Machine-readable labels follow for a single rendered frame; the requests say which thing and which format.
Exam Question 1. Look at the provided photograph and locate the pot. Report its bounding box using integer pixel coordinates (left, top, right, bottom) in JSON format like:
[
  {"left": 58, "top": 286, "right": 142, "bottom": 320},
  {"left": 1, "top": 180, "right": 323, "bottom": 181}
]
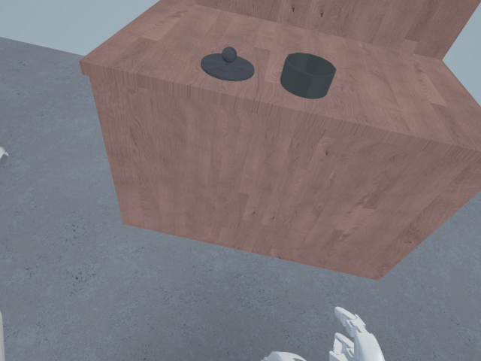
[{"left": 280, "top": 53, "right": 337, "bottom": 99}]

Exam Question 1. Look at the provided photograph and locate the lid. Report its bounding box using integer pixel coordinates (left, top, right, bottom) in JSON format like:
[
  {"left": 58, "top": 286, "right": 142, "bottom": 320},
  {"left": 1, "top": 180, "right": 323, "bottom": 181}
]
[{"left": 201, "top": 53, "right": 254, "bottom": 81}]

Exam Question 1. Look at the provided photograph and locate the table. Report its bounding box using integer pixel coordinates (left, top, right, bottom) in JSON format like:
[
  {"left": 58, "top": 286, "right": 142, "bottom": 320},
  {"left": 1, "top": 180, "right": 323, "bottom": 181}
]
[{"left": 79, "top": 0, "right": 481, "bottom": 281}]

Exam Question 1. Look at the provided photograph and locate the knob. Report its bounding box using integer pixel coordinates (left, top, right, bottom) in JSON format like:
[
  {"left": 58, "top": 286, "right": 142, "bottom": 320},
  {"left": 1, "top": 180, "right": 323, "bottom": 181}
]
[{"left": 222, "top": 47, "right": 237, "bottom": 63}]

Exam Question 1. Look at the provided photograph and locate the right robot hand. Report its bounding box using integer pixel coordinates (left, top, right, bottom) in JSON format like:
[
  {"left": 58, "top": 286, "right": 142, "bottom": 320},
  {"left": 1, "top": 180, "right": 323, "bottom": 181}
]
[{"left": 329, "top": 307, "right": 385, "bottom": 361}]

